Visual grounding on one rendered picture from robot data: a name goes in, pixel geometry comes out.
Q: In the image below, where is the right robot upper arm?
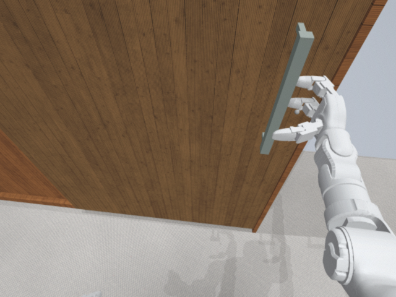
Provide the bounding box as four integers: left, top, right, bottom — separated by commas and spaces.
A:
323, 226, 396, 297

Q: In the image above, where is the robot right forearm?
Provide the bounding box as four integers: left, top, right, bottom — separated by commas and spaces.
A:
314, 128, 396, 238

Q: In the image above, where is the handle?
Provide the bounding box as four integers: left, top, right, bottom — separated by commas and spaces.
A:
260, 22, 314, 155

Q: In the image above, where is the robot right hand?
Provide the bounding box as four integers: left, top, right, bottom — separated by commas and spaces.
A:
272, 75, 347, 144

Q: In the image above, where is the wardrobe door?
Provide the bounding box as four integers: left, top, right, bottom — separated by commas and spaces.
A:
0, 0, 373, 229
0, 129, 66, 199

